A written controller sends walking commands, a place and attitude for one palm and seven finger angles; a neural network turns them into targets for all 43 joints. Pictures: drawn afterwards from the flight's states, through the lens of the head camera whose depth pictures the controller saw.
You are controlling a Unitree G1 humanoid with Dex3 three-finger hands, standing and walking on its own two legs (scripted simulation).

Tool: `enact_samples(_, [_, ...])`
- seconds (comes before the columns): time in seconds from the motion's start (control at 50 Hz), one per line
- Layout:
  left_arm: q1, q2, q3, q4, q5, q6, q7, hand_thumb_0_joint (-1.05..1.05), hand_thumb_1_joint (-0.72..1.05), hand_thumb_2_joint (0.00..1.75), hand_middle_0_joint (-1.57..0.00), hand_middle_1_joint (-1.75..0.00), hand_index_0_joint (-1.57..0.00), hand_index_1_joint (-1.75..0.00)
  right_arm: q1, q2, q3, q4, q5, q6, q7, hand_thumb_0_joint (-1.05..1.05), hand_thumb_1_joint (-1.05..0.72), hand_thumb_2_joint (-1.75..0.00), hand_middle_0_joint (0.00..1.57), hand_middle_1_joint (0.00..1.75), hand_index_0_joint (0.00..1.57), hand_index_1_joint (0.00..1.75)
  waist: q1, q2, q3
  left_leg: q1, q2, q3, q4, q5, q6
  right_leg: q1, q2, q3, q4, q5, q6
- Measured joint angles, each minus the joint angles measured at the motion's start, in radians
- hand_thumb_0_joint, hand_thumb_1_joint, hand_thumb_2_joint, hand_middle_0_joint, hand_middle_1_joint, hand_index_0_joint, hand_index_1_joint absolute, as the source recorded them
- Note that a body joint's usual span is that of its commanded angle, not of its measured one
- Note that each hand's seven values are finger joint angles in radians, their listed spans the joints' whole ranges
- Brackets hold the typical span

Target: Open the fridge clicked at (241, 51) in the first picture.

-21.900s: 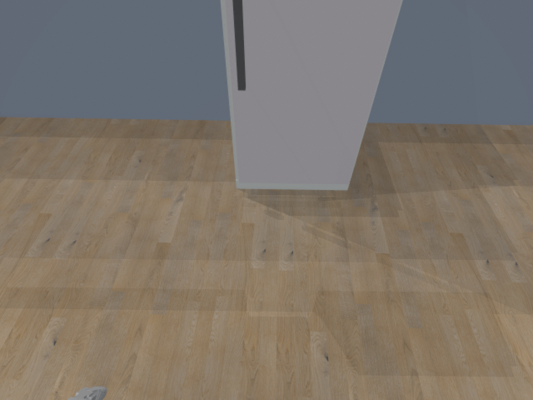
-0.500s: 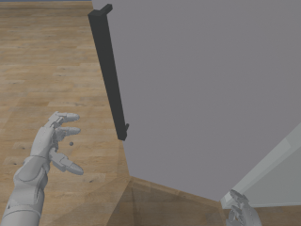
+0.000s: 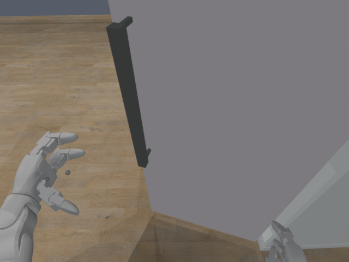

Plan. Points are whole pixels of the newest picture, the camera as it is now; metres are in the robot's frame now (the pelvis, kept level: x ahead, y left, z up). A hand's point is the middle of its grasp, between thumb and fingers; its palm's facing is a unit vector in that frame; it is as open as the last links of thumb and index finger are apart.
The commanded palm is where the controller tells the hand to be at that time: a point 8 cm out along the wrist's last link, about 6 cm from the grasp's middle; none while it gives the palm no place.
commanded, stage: draw the hand back to the body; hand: left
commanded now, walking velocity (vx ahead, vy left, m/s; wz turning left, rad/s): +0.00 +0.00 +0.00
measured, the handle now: (137, 109) +0.46 +0.14 +0.11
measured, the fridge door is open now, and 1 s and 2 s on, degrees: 71 71 71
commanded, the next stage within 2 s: step back with the hand held close in 1.16 s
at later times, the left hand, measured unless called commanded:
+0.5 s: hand (36, 172) +0.23 +0.28 +0.14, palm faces +0.47 -0.82 -0.32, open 11.6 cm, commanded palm +0.18 +0.31 +0.17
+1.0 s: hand (24, 175) +0.21 +0.27 +0.17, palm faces +0.50 -0.79 -0.36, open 7.6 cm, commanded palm +0.16 +0.30 +0.19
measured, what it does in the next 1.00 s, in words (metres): stands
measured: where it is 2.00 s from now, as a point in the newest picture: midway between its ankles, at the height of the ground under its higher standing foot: outside the picture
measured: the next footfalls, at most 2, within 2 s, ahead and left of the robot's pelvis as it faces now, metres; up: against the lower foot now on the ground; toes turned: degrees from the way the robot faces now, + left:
none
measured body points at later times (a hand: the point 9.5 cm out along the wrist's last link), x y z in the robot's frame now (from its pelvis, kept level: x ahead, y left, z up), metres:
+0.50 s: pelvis +0.02 +0.01 +0.02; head +0.00 -0.01 +0.47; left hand +0.20 +0.32 +0.16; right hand +0.20 -0.21 -0.06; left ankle +0.03 +0.12 -0.72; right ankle +0.00 -0.12 -0.72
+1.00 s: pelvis +0.02 +0.00 +0.02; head +0.00 -0.02 +0.47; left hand +0.18 +0.31 +0.19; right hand +0.21 -0.23 -0.06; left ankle +0.03 +0.12 -0.72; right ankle +0.00 -0.12 -0.72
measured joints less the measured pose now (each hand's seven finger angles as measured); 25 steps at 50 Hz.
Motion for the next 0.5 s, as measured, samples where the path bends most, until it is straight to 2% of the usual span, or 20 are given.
enact_samples(0.1, [0.023, 0.003, -0.005, -0.056, 0.003, 0.034, 0.000, -0.02, -0.52, 0.21, -0.25, -1.13, -0.25, -1.13, -0.020, 0.003, 0.008, 0.008, 0.001, -0.013, -0.012, 0.02, -0.90, -0.90, 0.20, 0.30, 0.20, 0.30, 0.013, 0.001, 0.010, 0.029, -0.002, -0.006, -0.021, 0.011, 0.001, 0.035, 0.001, -0.006, -0.029, 0.013, 0.001])
enact_samples(0.12, [0.032, 0.006, -0.013, -0.082, 0.037, 0.038, 0.041, -0.02, -0.51, 0.22, -0.25, -1.12, -0.25, -1.12, -0.026, 0.006, 0.007, 0.010, -0.008, -0.014, -0.013, 0.02, -0.90, -0.90, 0.20, 0.30, 0.20, 0.30, 0.018, 0.000, 0.015, 0.041, -0.001, -0.004, -0.030, 0.014, 0.001, 0.047, 0.002, -0.005, -0.039, 0.017, 0.001])
enact_samples(0.2, [0.099, -0.013, -0.044, -0.202, 0.162, 0.036, 0.299, -0.02, -0.42, 0.26, -0.25, -1.07, -0.25, -1.07, -0.053, 0.024, 0.005, 0.019, -0.038, -0.002, -0.004, 0.02, -0.91, -0.90, 0.20, 0.30, 0.20, 0.30, 0.024, -0.002, 0.036, 0.095, -0.003, 0.003, -0.092, 0.040, 0.001, 0.099, 0.004, 0.000, -0.104, 0.048, 0.003])
enact_samples(0.24, [0.137, -0.029, -0.056, -0.252, 0.205, 0.035, 0.384, -0.02, -0.36, 0.29, -0.25, -1.04, -0.25, -1.03, -0.060, 0.032, 0.004, 0.023, -0.047, 0.011, 0.001, 0.02, -0.90, -0.90, 0.20, 0.30, 0.20, 0.30, 0.031, -0.003, 0.043, 0.121, -0.006, 0.008, -0.127, 0.055, 0.002, 0.123, 0.003, 0.004, -0.137, 0.063, 0.004])
enact_samples(0.28, [0.169, -0.040, -0.067, -0.289, 0.235, 0.034, 0.440, -0.02, -0.30, 0.32, -0.24, -1.00, -0.25, -1.00, -0.063, 0.040, 0.003, 0.030, -0.053, 0.026, 0.005, 0.02, -0.90, -0.90, 0.20, 0.30, 0.20, 0.30, 0.040, -0.004, 0.049, 0.148, -0.009, 0.012, -0.159, 0.067, 0.003, 0.148, 0.003, 0.007, -0.167, 0.076, 0.006])
enact_samples(0.38, [0.201, -0.050, -0.078, -0.324, 0.275, 0.039, 0.507, -0.01, -0.13, 0.40, -0.24, -0.91, -0.24, -0.90, -0.073, 0.052, 0.001, 0.052, -0.062, 0.061, 0.008, 0.02, -0.90, -0.90, 0.20, 0.30, 0.20, 0.30, 0.060, 0.001, 0.067, 0.211, -0.015, 0.018, -0.221, 0.087, 0.006, 0.209, 0.000, 0.010, -0.229, 0.098, 0.009])
enact_samples(0.5, [0.235, -0.042, -0.063, -0.374, 0.285, 0.047, 0.525, -0.01, 0.08, 0.50, -0.23, -0.78, -0.24, -0.78, -0.082, 0.061, 0.000, 0.058, -0.068, 0.089, 0.016, 0.02, -0.90, -0.90, 0.20, 0.30, 0.20, 0.30, 0.061, 0.008, 0.071, 0.266, -0.019, 0.026, -0.270, 0.099, 0.005, 0.260, 0.000, 0.016, -0.275, 0.110, 0.011])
